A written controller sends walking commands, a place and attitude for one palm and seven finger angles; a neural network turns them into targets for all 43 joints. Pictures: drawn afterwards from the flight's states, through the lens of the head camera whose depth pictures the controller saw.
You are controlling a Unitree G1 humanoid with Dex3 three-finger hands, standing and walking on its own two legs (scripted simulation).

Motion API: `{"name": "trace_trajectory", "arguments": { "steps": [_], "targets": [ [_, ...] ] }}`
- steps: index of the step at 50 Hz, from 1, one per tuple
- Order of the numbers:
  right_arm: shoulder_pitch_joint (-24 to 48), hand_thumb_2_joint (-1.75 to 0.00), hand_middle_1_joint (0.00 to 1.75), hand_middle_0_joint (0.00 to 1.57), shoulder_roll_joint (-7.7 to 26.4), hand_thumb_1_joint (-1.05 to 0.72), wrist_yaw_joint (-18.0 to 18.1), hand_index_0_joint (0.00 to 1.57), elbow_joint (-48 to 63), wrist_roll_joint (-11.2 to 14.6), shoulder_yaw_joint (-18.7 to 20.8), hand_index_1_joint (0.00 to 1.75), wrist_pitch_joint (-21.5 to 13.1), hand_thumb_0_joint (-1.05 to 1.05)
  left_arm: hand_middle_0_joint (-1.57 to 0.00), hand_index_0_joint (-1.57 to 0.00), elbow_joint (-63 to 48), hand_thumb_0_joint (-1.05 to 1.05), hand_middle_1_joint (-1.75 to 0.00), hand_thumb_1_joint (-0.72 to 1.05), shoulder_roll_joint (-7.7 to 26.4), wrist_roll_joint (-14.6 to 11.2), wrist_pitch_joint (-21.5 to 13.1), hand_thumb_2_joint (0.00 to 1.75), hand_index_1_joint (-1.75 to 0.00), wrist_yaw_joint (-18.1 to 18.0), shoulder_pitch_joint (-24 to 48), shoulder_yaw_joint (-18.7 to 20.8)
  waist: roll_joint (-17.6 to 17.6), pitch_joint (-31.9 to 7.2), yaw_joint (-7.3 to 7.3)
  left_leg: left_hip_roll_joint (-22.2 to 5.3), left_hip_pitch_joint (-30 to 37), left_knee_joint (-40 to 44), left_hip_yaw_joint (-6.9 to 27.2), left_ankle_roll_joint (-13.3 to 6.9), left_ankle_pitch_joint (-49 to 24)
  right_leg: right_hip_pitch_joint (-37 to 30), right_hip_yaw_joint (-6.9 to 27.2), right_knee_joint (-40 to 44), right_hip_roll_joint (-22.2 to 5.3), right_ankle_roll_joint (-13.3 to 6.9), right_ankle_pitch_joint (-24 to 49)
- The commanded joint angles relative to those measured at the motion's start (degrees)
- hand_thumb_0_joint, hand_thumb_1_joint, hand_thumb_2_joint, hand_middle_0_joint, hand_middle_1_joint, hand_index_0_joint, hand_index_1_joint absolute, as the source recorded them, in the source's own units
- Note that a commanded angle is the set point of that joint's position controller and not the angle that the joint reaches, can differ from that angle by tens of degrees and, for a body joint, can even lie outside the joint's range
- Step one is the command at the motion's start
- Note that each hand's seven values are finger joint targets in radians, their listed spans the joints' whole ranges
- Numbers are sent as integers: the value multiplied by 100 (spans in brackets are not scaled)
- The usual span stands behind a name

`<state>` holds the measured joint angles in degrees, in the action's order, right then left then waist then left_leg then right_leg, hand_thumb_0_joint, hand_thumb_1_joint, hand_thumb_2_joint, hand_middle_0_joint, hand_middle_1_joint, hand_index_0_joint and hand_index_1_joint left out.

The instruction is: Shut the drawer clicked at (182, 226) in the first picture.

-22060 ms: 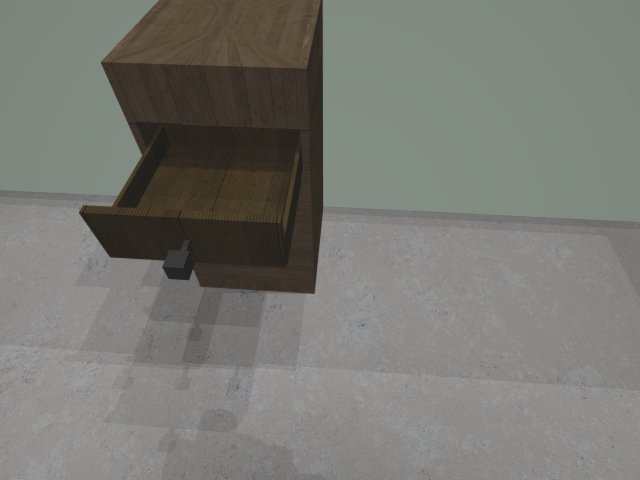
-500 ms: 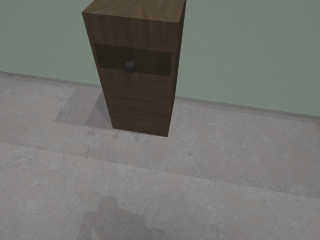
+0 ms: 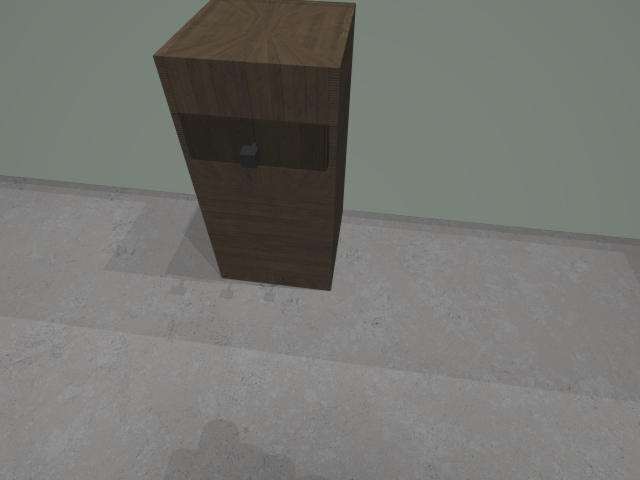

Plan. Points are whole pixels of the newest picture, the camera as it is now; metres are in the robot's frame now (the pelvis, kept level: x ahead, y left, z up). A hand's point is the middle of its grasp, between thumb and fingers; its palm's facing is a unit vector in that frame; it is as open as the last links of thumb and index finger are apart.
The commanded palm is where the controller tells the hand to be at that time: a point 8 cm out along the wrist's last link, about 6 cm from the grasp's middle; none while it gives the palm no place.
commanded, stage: let the arm hang, fingers relaxed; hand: left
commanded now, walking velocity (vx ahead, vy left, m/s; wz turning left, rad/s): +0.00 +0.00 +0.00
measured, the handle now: (252, 152) +0.90 +0.22 -0.12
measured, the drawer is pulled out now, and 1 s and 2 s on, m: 0.00 0.00 0.00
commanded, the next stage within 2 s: look to check the result in 0.14 s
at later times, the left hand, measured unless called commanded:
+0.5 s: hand out of the picture +0.01 +0.17 -0.17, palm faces +0.04 -0.98 -0.20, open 7.4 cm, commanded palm none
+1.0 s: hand out of the picture +0.04 +0.16 -0.17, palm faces +0.04 -0.98 -0.21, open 7.4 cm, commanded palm none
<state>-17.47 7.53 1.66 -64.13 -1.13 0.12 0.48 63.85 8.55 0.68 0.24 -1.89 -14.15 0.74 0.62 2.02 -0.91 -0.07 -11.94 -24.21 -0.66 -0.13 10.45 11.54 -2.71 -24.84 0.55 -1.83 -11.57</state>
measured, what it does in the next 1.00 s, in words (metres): stands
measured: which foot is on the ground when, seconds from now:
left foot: down 0.00-1.00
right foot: down 0.00-1.00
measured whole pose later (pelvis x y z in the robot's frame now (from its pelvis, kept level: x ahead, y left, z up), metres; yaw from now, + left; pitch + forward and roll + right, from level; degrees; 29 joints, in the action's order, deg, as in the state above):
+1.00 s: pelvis +0.03 -0.01 +0.00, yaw +0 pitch -2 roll +0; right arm -15.3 8.3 2.4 -65.6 -0.9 0.3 0.1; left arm 65.1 8.6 0.5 -0.5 -2.0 -14.2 1.1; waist 0.9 3.1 -0.6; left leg -1.0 -8.7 -22.3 -0.1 1.0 11.8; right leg 8.1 -3.2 -22.5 1.6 -2.7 -12.8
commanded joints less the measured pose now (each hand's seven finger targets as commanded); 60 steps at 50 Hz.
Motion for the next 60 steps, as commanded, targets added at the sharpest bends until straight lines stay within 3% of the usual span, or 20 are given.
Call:
{"name": "trace_trajectory", "arguments": {
  "steps": [1, 7, 21, 27, 34, 52, 60],
  "targets": [
    [-401, -90, 30, 20, 472, -90, 31, 20, 97, -2, 118, 30, -61, 0, -20, -20, -122, 0, -30, 90, 629, -12, -96, 90, -30, -6, -385, 105, 190, 372, 57, -446, -143, 502, 443, -178, 173, 323, 668, 744, -567, -147, -512],
    [-418, -90, 30, 20, 499, -90, 46, 20, 107, 14, 142, 30, -72, 0, -20, -20, -100, 0, -30, 90, 615, -9, -113, 90, -30, -13, -417, 114, -66, 272, 63, -470, -34, 448, 439, -181, -36, 232, 639, 718, -554, -143, -320],
    [-330, -90, 30, 20, 492, -90, 68, 20, 24, 21, 134, 30, -76, 0, -20, -20, -6, 0, -30, 90, 570, -16, -130, 90, -30, -26, -470, 108, -18, 272, 56, -481, 125, 445, 395, -160, -214, 147, 632, 769, -580, -128, -115],
    [-278, -90, 30, 20, 559, -90, 76, 20, 25, 33, 148, 30, -99, 0, -20, -20, -18, 0, -30, 90, 616, -11, -157, 90, -30, -37, -467, 117, -21, 126, 58, -513, 242, 394, 381, -162, -528, -2, 610, 693, -595, -126, 366],
    [-208, -90, 30, 20, 555, -90, 79, 20, -8, 24, 123, 30, -93, 0, -20, -20, -4, 0, -30, 90, 610, -14, -150, 90, -30, -33, -417, 113, -10, 290, 58, -520, 204, 457, 376, -141, -465, 19, 608, 752, -589, -114, 300],
    [-191, -90, 30, 20, 623, -90, 87, 20, -13, 31, 127, 30, -94, 0, -20, -20, -32, 0, -30, 90, 684, -19, -167, 90, -30, -34, -389, 128, -66, 192, 62, -524, 317, 439, 368, -122, -621, -130, 597, 783, -601, -111, 595],
    [-207, -90, 30, 20, 603, -90, 82, 20, -50, 17, 107, 30, -85, 0, -20, -20, -2, 0, -30, 90, 661, -24, -151, 90, -30, -24, -358, 120, 31, 276, 59, -518, 277, 509, 368, -115, -409, -61, 636, 864, -578, -125, 194]
  ]
}}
